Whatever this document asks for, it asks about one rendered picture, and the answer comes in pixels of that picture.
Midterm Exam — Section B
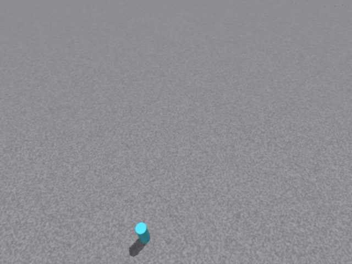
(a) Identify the can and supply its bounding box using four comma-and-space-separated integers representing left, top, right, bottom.
135, 222, 150, 244

